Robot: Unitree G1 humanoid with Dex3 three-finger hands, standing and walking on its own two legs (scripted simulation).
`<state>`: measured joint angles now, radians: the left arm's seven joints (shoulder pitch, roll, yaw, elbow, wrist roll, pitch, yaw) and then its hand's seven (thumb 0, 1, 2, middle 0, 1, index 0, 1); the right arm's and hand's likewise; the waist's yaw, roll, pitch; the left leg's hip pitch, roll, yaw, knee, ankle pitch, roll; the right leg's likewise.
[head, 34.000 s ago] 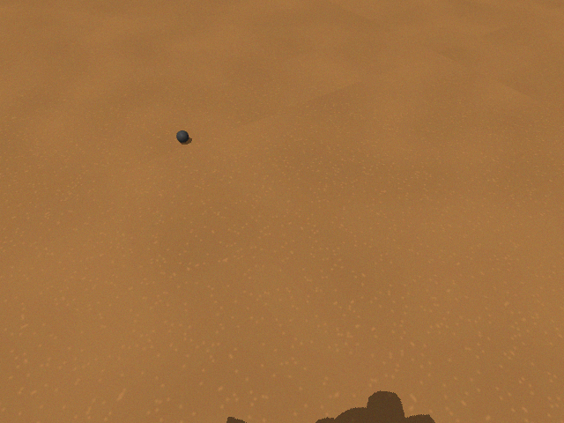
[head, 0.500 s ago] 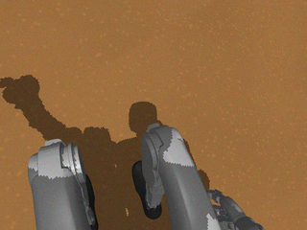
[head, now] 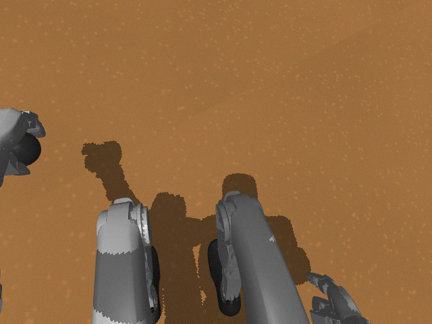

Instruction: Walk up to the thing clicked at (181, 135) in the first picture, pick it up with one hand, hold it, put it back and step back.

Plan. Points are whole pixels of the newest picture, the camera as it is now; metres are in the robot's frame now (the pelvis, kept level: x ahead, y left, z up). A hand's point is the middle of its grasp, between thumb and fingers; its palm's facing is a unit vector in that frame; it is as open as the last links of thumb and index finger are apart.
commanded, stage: lift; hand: left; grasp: from above
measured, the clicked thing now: (19, 148) +0.43 +0.34 -0.14
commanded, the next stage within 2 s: hold in 1.16 s
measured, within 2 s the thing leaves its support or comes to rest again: neither
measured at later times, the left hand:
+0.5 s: hand out of the picture +0.34 +0.31 +0.10, palm faces -0.44 -0.13 -0.89, open 8.8 cm
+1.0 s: hand out of the picture +0.36 +0.28 +0.23, palm faces -0.43 -0.12 -0.90, open 8.9 cm
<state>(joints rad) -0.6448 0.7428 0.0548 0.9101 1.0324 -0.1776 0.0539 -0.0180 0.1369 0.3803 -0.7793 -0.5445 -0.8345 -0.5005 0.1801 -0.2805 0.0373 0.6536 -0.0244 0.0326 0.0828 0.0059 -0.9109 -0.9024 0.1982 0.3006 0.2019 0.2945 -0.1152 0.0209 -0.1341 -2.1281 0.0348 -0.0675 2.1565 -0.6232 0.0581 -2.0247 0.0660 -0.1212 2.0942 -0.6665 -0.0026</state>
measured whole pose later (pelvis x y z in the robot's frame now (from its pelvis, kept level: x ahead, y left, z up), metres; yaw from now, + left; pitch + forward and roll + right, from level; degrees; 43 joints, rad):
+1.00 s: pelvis +0.06 +0.01 +0.30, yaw +5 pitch +13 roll -2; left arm -0.35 0.43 -0.16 0.85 0.99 0.00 0.14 0.00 0.16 0.48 -0.65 -0.67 -0.71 -0.63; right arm 0.28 -0.25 -0.02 0.74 0.05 -0.04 -0.04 0.01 -0.91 -0.90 0.20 0.30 0.20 0.30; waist -0.07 0.04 -0.11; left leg -0.82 0.02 0.01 1.00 -0.41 0.04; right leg -0.76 0.06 0.01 0.96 -0.42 0.00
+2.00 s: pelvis +0.09 +0.01 +0.36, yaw +5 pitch +4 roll -1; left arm -0.28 0.39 -0.23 0.72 0.97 0.03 0.02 0.00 0.18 0.39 -0.69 -0.64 -0.76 -0.57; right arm 0.25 -0.26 -0.03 0.69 0.07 0.03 -0.05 0.01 -0.90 -0.89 0.20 0.30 0.20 0.29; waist -0.02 0.05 -0.04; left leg -0.37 -0.01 0.04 0.58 -0.27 0.03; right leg -0.33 0.04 0.05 0.56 -0.29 -0.01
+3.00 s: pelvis +0.09 +0.00 +0.37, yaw +6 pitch +1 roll +0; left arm -0.23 0.39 -0.24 0.61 0.97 0.04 -0.02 0.00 0.16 0.46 -0.66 -0.67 -0.73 -0.62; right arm 0.18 -0.26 -0.02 0.68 0.09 0.07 -0.06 0.01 -0.90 -0.90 0.20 0.30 0.20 0.29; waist 0.00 0.06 0.00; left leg -0.25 -0.01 0.03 0.45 -0.21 0.03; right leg -0.22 0.03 0.04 0.46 -0.25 -0.01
